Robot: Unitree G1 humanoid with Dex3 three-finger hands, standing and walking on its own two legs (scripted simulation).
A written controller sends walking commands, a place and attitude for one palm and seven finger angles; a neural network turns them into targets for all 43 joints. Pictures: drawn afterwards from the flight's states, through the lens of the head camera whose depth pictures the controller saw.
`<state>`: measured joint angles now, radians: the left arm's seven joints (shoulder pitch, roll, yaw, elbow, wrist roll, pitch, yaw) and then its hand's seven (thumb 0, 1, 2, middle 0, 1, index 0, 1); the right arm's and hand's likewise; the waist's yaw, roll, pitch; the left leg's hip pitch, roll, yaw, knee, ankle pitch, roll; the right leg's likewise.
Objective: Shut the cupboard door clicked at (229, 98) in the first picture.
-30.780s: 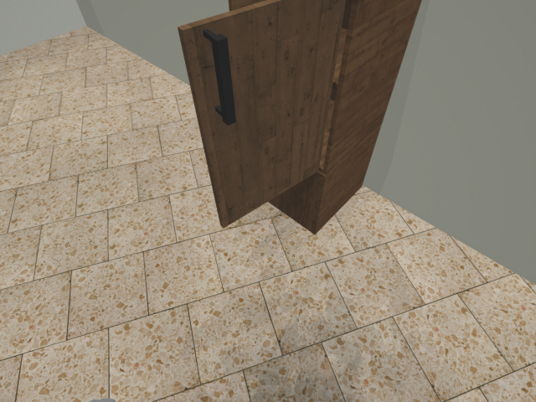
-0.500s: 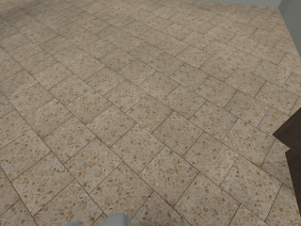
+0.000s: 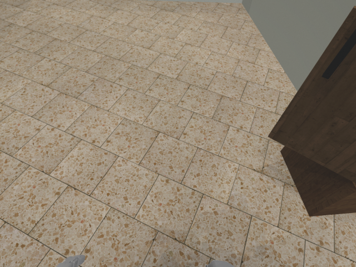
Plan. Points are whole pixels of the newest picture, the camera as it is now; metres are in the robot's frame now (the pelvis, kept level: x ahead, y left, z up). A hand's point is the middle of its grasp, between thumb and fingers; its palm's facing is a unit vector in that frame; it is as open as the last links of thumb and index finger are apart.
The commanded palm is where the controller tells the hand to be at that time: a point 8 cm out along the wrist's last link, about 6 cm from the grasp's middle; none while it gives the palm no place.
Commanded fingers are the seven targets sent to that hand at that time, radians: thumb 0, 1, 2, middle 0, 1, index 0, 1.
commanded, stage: turn to face it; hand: left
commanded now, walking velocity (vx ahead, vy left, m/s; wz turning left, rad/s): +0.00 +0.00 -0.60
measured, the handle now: (345, 49) +0.69 -0.45 +0.15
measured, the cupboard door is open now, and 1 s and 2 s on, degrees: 49 49 49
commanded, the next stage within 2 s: take the last steps up to it in 0.80 s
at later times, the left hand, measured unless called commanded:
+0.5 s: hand out of the picture +0.14 +0.14 -0.17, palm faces -0.24 -0.95 -0.22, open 7.4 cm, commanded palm none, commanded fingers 0.00 0.90 0.90 -0.20 -0.30 -0.20 -0.30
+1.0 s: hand (142, 240) +0.20 +0.10 -0.16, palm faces -0.46 -0.85 -0.25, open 7.4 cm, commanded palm none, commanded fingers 0.00 0.90 0.90 -0.20 -0.30 -0.20 -0.30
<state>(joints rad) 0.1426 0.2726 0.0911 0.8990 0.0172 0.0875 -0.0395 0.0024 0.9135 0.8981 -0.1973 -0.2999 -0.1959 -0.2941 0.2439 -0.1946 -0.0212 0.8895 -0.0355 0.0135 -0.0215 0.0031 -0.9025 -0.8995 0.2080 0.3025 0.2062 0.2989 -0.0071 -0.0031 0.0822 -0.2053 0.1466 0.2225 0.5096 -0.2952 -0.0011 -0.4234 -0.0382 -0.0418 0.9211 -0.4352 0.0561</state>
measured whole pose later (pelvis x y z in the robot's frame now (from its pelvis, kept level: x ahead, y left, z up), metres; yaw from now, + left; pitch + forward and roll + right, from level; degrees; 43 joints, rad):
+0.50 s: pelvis +0.02 -0.03 +0.00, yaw -16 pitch +1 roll +0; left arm 0.21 0.21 0.05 0.92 0.02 0.04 -0.01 0.00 0.91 0.90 -0.20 -0.30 -0.20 -0.30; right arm 0.16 -0.24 -0.05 0.89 -0.01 0.05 -0.01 0.01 -0.91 -0.90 0.20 0.30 0.20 0.30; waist 0.01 -0.01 0.06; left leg -0.42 0.05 0.02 0.79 -0.40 -0.09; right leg -0.27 0.05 0.10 0.48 -0.23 -0.03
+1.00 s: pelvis +0.03 -0.03 -0.01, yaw -28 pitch +0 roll -1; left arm 0.16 0.21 0.05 0.95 0.02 0.03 -0.02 0.00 0.91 0.90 -0.20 -0.30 -0.20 -0.29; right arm 0.29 -0.23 -0.04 0.98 -0.02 0.05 -0.02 0.00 -0.90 -0.90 0.21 0.30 0.20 0.30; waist -0.03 0.06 0.05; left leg -0.31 0.12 0.13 0.74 -0.47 -0.04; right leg -0.22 0.01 -0.04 0.54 -0.32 -0.02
